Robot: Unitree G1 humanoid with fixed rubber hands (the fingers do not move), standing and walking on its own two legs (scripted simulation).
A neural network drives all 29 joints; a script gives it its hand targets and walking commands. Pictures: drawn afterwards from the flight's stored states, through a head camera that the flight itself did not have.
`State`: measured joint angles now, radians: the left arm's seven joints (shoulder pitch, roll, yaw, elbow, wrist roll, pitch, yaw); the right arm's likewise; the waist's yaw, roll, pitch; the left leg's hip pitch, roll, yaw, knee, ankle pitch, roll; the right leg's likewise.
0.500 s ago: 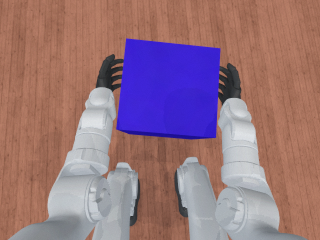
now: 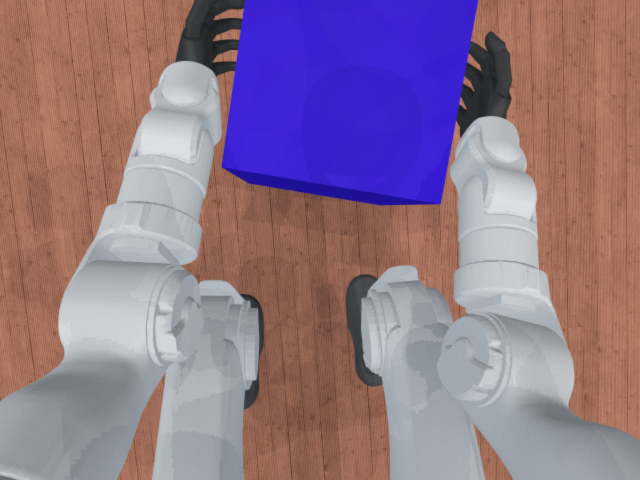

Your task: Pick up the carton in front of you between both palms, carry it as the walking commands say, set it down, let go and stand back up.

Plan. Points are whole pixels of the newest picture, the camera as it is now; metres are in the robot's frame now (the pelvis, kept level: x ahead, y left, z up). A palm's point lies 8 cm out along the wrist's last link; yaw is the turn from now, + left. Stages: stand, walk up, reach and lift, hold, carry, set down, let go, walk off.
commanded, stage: set down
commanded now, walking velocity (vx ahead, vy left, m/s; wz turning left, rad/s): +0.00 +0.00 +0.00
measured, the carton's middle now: (335, 111) +0.51 -0.05 -0.21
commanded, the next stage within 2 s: none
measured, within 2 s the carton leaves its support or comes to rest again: rests again in 1.02 s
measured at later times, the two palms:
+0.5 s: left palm (221, 82) +0.55 +0.09 -0.21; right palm (466, 116) +0.50 -0.21 -0.19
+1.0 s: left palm (225, 87) +0.55 +0.09 -0.22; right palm (466, 122) +0.49 -0.22 -0.21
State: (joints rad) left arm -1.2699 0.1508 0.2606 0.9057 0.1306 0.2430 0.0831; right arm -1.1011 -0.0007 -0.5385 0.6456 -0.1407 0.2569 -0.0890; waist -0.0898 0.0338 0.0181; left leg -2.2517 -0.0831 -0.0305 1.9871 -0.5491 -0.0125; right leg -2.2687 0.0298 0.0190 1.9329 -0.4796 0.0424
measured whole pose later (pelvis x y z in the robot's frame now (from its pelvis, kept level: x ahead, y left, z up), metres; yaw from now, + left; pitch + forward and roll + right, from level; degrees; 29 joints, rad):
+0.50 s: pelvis +0.00 +0.01 -0.05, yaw -1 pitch +43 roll -3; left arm -1.36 0.23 0.12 1.04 0.04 0.20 0.13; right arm -1.22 -0.11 -0.46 0.85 -0.02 0.21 -0.08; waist -0.13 -0.01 0.14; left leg -2.33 -0.08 -0.02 2.18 -0.60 0.00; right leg -2.35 0.05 0.03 2.11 -0.52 0.07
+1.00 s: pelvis +0.00 +0.01 -0.06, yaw -1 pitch +39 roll -3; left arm -1.45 0.23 0.16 1.15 0.09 0.16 0.05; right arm -1.29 -0.18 -0.50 0.98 -0.06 0.16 -0.03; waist -0.11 -0.01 0.25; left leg -2.29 -0.08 -0.02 2.22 -0.61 0.00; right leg -2.30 0.05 0.02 2.15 -0.53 0.07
